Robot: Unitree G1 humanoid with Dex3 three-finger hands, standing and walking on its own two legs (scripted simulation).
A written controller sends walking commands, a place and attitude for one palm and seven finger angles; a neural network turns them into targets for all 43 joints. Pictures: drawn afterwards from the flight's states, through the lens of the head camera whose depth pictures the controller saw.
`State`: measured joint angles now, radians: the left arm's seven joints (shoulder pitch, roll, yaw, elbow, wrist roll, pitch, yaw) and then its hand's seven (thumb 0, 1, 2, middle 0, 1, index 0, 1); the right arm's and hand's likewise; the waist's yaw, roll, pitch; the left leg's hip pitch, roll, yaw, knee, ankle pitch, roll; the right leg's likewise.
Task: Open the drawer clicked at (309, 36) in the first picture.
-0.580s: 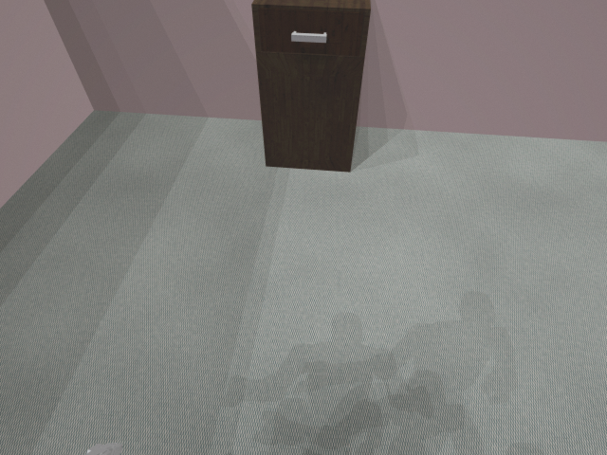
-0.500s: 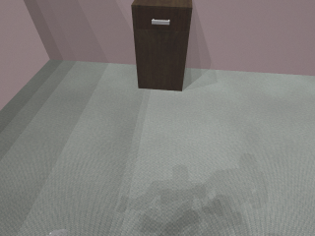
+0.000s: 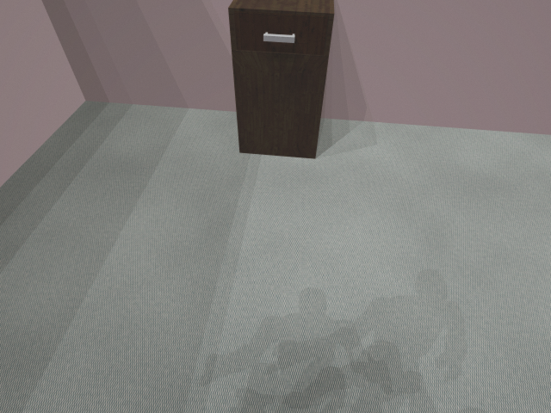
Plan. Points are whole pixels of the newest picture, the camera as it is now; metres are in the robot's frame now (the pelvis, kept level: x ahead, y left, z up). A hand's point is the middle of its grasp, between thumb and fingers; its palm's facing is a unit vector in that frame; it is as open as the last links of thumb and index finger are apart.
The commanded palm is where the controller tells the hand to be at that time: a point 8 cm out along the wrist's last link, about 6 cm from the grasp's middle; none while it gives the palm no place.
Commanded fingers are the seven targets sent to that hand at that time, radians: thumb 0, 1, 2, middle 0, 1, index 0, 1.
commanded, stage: stand and wait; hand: left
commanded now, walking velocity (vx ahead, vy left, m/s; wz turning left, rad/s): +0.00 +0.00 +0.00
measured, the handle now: (279, 36) +1.61 +0.07 -0.08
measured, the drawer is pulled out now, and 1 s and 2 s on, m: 0.00 0.00 0.00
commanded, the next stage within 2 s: look at it before walking up in 0.24 s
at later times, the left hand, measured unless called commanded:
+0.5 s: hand out of the picture +0.07 +0.24 -0.15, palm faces -0.04 -0.94 -0.33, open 7.4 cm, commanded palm none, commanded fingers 0.00 0.90 0.90 -0.20 -0.30 -0.20 -0.30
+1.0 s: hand out of the picture +0.06 +0.25 -0.15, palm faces -0.03 -0.94 -0.33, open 7.4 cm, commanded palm none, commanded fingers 0.00 0.90 0.90 -0.20 -0.30 -0.20 -0.30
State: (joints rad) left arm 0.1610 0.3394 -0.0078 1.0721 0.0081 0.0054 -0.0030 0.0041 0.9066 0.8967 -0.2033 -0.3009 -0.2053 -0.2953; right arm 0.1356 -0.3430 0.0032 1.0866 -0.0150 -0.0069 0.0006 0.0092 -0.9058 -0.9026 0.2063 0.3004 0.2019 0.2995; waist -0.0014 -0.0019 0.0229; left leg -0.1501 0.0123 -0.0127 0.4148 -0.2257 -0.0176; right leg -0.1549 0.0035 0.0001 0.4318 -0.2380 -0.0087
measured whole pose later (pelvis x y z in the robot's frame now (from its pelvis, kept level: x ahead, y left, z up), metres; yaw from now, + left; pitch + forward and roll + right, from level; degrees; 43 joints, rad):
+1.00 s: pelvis +0.00 +0.00 +0.00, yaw +0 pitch -2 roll +0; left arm 0.16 0.34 -0.01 1.09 0.01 0.00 0.00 0.00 0.91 0.90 -0.20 -0.30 -0.20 -0.30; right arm 0.13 -0.33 0.01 1.11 -0.01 -0.01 0.00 0.01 -0.91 -0.90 0.21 0.30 0.20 0.30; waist 0.00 0.00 0.02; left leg -0.13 0.01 -0.01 0.37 -0.20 -0.02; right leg -0.14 0.00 0.00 0.38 -0.21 -0.01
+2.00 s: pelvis +0.32 -0.05 +0.00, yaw -6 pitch -1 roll -2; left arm 0.30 0.18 0.04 1.07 0.03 -0.06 0.00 0.00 0.94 0.90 -0.20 -0.30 -0.20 -0.29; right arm 0.19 -0.16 -0.06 1.01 -0.03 -0.03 0.02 0.00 -0.92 -0.90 0.20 0.30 0.19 0.30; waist -0.01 0.00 -0.01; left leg -0.54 0.16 0.09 0.85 -0.21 -0.02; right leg -0.16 0.03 -0.17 0.41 -0.24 -0.07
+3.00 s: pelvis +0.73 -0.12 -0.01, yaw -6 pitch -1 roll -1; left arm 0.29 0.15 0.03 1.09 0.03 -0.07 0.01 -0.01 0.94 0.90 -0.20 -0.30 -0.20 -0.29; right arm 0.19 -0.20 -0.06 1.04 -0.02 -0.02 0.02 0.02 -0.94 -0.90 0.20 0.30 0.19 0.30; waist 0.00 0.02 0.03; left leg -0.49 0.12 0.12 0.73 -0.20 -0.01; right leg -0.07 -0.04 -0.26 0.42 -0.32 -0.01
